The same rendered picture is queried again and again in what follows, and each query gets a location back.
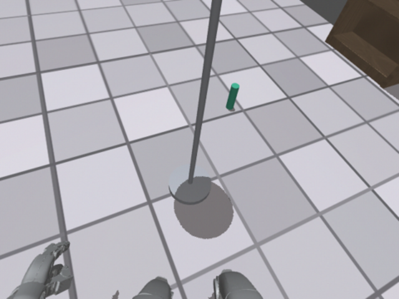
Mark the left robot hand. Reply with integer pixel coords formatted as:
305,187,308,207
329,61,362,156
21,241,73,298

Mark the bookshelf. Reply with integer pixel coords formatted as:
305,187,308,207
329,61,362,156
325,0,399,88

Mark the can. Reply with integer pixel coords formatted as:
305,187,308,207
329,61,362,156
226,83,239,110

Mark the floor lamp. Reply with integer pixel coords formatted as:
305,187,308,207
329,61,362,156
169,0,222,205

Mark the left robot arm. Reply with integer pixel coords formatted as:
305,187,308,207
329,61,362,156
7,282,47,299

